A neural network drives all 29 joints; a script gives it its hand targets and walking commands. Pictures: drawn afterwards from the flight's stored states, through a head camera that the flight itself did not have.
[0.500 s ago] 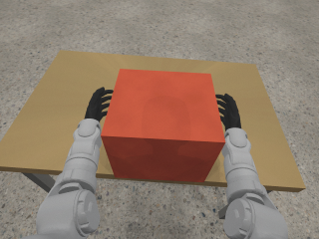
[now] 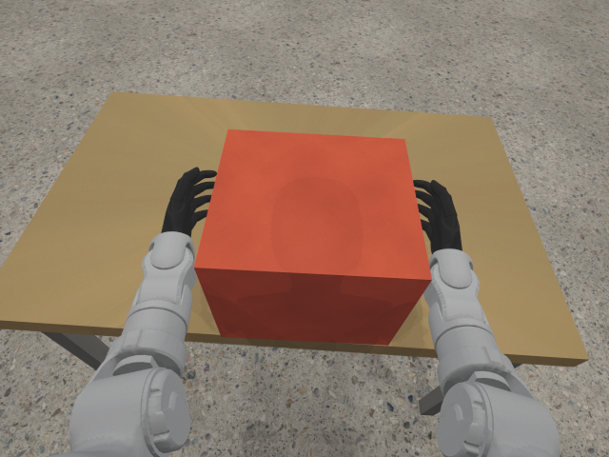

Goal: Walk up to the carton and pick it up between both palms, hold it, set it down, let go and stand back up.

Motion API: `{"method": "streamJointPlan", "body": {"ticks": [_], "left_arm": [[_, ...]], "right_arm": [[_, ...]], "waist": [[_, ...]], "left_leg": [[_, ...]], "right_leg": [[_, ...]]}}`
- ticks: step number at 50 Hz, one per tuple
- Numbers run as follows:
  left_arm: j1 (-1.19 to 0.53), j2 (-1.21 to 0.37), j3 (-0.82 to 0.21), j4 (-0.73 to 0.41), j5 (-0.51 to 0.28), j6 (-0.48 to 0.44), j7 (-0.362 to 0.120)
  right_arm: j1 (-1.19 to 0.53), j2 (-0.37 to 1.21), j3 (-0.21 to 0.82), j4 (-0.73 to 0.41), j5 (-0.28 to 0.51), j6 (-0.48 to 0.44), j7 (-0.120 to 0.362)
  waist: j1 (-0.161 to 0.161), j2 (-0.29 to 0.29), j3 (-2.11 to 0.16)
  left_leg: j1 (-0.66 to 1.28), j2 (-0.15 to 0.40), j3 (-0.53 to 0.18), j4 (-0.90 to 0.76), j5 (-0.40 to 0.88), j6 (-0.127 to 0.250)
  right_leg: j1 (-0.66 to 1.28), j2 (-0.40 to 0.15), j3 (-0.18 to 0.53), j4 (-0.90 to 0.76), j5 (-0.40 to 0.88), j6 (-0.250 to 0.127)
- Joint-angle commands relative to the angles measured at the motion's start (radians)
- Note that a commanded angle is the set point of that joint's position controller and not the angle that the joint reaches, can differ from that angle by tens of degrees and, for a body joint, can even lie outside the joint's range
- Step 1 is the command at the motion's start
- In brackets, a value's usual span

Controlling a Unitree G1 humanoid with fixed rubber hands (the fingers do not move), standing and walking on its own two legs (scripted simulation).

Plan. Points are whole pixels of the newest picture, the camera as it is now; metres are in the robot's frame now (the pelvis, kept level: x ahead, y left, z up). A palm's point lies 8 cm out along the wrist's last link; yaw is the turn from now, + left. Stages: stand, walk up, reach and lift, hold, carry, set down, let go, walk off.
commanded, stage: set down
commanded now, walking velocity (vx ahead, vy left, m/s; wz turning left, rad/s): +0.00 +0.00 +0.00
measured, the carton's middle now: (310, 240) +0.43 +0.00 -0.01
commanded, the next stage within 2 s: none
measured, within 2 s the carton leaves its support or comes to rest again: neither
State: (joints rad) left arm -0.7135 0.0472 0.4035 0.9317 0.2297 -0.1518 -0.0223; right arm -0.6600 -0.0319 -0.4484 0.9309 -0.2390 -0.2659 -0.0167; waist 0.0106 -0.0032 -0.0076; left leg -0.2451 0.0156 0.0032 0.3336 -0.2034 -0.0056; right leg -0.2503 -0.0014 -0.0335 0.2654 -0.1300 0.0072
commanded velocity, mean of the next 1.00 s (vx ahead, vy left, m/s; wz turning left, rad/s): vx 0.00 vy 0.00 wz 0.00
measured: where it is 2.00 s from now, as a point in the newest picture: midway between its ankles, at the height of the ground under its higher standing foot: outside the picture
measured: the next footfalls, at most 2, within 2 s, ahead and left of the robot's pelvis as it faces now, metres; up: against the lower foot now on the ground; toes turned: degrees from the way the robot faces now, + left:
none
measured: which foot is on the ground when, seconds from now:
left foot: down 0.00-1.00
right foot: down 0.00-1.00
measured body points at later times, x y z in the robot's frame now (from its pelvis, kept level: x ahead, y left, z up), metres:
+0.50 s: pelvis +0.00 +0.00 +0.00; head +0.05 +0.01 +0.45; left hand +0.42 +0.18 +0.06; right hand +0.41 -0.18 +0.06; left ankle -0.03 +0.12 -0.75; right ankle -0.01 -0.12 -0.75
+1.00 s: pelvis -0.01 +0.00 -0.01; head +0.05 +0.01 +0.44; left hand +0.42 +0.18 +0.03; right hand +0.41 -0.18 +0.03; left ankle -0.03 +0.12 -0.75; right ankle -0.01 -0.12 -0.75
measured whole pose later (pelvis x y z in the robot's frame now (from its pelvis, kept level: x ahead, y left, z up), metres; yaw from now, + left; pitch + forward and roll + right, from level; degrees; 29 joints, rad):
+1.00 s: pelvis -0.01 +0.00 -0.01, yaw -3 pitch +14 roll -1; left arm -0.82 0.17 0.14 1.28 -0.05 -0.29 0.08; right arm -0.82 -0.19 -0.03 1.29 0.18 -0.30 -0.04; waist 0.03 0.00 -0.13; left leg -0.47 0.04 0.04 0.48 -0.25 -0.01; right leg -0.49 0.02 0.00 0.39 -0.15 0.00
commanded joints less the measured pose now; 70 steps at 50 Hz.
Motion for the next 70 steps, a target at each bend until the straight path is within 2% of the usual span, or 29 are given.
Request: {"method": "streamJointPlan", "body": {"ticks": [1,8,17,25,29,34,37,41,44,48,53,57,61,66,70], "left_arm": [[-0.422,-0.499,-0.22,-0.013,0.06,-0.039,-0.084],[-0.403,-0.496,-0.181,0.009,0.084,-0.043,-0.09],[-0.379,-0.498,-0.169,0.01,0.089,-0.051,-0.099],[-0.349,-0.475,-0.138,0.022,0.108,-0.048,-0.101],[-0.343,-0.437,-0.118,0.021,0.113,-0.049,-0.094],[-0.327,-0.295,-0.073,0.015,0.115,-0.052,-0.056],[-0.314,-0.107,-0.054,0.01,0.078,-0.061,-0.001],[-0.37,0.105,-0.168,0.096,-0.115,-0.094,0.094],[-0.417,0.173,-0.257,0.197,-0.259,-0.143,0.118],[-0.494,0.27,-0.324,0.305,-0.378,-0.229,0.112],[-0.557,0.343,-0.372,0.402,-0.447,-0.286,0.081],[-0.611,0.365,-0.435,0.449,-0.504,-0.29,0.061],[-0.66,0.389,-0.518,0.487,-0.588,-0.273,0.044],[-0.743,0.43,-0.604,0.47,-0.681,-0.246,0.031],[-0.794,0.486,-0.619,0.394,-0.712,-0.21,0.029]], "right_arm": [[-0.427,0.484,0.277,-0.028,-0.078,-0.038,0.141],[-0.41,0.489,0.245,-0.017,-0.109,-0.031,0.151],[-0.389,0.499,0.242,-0.015,-0.121,-0.038,0.15],[-0.354,0.485,0.224,-0.002,-0.131,-0.03,0.149],[-0.346,0.452,0.207,-0.004,-0.13,-0.026,0.146],[-0.309,0.307,0.158,0.014,-0.112,-0.024,0.122],[-0.289,0.116,0.145,0.048,-0.044,-0.026,0.078],[-0.389,-0.121,0.297,0.163,0.225,-0.04,0.008],[-0.45,-0.19,0.421,0.236,0.386,-0.051,-0.017],[-0.535,-0.292,0.502,0.278,0.524,-0.087,-0.035],[-0.603,-0.404,0.546,0.349,0.61,-0.134,-0.03],[-0.638,-0.459,0.585,0.443,0.668,-0.137,-0.007],[-0.68,-0.491,0.643,0.493,0.743,-0.107,0.029],[-0.745,-0.513,0.687,0.422,0.8,-0.065,0.072],[-0.786,-0.54,0.684,0.287,0.813,-0.029,0.081]], "waist": [[0.016,0.0,-0.464],[0.016,-0.012,-0.423],[0.009,-0.011,-0.394],[0.007,-0.021,-0.352],[0.009,-0.021,-0.354],[0.012,-0.017,-0.352],[0.018,-0.016,-0.369],[0.036,0.029,-0.479],[0.04,0.028,-0.583],[0.041,0.031,-0.767],[0.024,0.027,-0.85],[0.003,0.024,-0.814],[0.002,0.016,-0.767],[0.014,0.006,-0.801],[0.028,-0.009,-0.928]], "left_leg": [[0.067,-0.012,0.084,-0.005,0.41,-0.052],[0.056,-0.012,0.09,-0.019,0.367,-0.04],[0.058,-0.016,0.089,-0.005,0.409,-0.039],[0.049,-0.017,0.089,-0.01,0.385,-0.034],[0.042,-0.017,0.091,-0.014,0.364,-0.032],[0.057,-0.013,0.093,-0.005,0.383,-0.036],[0.04,-0.011,0.098,0.004,0.388,-0.036],[-0.04,-0.004,0.088,0.069,0.411,-0.053],[-0.087,0.003,0.07,0.131,0.415,-0.06],[-0.097,0.005,0.052,0.226,0.48,-0.074],[-0.121,0.002,0.049,0.308,0.528,-0.091],[-0.133,0.002,0.046,0.337,0.483,-0.091],[-0.186,0.006,0.04,0.338,0.367,-0.072],[-0.296,-0.002,0.043,0.335,0.231,-0.038],[-0.386,-0.017,0.059,0.332,0.177,-0.016]], "right_leg": [[0.311,0.009,-0.052,0.049,0.348,0.009],[0.289,0.007,-0.054,0.041,0.295,0.011],[0.286,0.006,-0.051,0.055,0.344,0.018],[0.28,0.004,-0.05,0.057,0.325,0.023],[0.27,0.004,-0.05,0.054,0.297,0.025],[0.24,0.007,-0.047,0.054,0.272,0.024],[0.225,0.011,-0.034,0.061,0.269,0.024],[0.143,0.032,0.001,0.098,0.263,0.0],[0.084,0.036,0.015,0.145,0.276,-0.01],[0.017,0.041,0.014,0.223,0.343,-0.005],[-0.074,0.045,-0.009,0.299,0.383,0.009],[-0.188,0.05,-0.029,0.318,0.305,0.012],[-0.301,0.048,-0.038,0.326,0.168,0.008],[-0.33,0.034,-0.029,0.349,0.063,0.009],[-0.226,0.025,-0.012,0.373,0.09,0.021]]}}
